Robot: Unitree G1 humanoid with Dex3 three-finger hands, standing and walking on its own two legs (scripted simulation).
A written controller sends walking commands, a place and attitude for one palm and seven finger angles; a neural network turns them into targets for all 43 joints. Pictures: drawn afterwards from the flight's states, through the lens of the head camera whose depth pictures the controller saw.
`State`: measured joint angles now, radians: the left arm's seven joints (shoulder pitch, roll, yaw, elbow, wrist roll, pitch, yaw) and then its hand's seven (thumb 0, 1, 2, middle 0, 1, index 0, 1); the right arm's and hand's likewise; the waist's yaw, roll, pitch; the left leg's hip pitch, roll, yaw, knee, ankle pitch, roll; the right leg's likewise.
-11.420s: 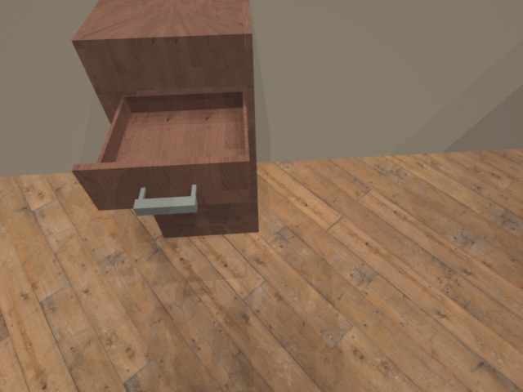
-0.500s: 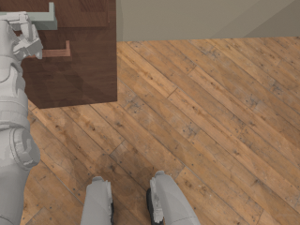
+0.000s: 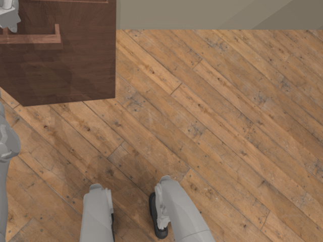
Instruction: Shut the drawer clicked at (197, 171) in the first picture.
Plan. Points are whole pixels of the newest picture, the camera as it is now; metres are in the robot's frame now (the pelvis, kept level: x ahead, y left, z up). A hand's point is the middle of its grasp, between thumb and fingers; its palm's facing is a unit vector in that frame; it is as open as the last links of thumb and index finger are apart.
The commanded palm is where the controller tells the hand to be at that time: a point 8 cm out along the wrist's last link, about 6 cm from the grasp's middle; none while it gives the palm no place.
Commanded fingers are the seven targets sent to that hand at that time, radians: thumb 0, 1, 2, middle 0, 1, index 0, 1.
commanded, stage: pull the fist back off the drawer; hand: left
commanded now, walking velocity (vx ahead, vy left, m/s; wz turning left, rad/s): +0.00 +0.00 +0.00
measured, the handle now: out of the picture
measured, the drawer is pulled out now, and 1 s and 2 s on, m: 0.00 0.00 0.00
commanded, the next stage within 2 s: draw the hand back to the body in 0.80 s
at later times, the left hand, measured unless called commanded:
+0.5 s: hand (9, 8) +0.59 +0.23 +0.07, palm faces +0.06 -1.00 -0.03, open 3.2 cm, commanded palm +0.59 +0.22 +0.07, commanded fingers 0.00 0.90 0.90 -1.40 -1.60 -1.40 -1.60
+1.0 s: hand (14, 13) +0.57 +0.22 +0.08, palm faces +0.09 -1.00 -0.04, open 3.2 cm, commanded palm +0.52 +0.24 +0.10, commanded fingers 0.00 0.90 0.90 -1.40 -1.60 -1.40 -1.60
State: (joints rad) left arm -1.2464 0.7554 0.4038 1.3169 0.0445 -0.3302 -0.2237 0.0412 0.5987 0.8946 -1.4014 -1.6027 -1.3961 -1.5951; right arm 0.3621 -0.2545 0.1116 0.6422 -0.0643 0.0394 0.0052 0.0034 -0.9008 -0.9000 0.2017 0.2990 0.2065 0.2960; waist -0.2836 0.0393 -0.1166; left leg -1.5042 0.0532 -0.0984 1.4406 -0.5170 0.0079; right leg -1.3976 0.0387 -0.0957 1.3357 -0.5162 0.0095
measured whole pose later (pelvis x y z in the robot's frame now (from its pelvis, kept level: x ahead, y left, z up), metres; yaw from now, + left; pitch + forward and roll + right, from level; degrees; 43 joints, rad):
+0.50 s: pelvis -0.01 +0.01 +0.00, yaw -1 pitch +33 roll -9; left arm -1.28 0.76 0.39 1.28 0.05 -0.27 -0.22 0.01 0.60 0.88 -1.40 -1.60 -1.40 -1.60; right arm 0.38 -0.25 0.13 0.64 -0.07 0.01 0.01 0.00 -0.90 -0.90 0.20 0.30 0.21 0.30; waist -0.29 0.04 -0.11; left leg -1.54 0.05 -0.10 1.45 -0.50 0.02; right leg -1.43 0.04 -0.09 1.33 -0.49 0.02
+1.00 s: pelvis +0.03 +0.00 +0.03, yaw +0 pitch +31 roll -6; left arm -0.93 0.56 0.46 1.02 -0.04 -0.36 -0.20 0.03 0.86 0.91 -1.40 -1.60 -1.39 -1.59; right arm 0.34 -0.25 0.05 0.61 -0.04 0.07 0.04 0.00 -0.90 -0.90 0.20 0.30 0.21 0.30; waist -0.21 0.04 -0.12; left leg -1.34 0.07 -0.05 1.34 -0.55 0.01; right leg -1.26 0.05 -0.05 1.25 -0.54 0.02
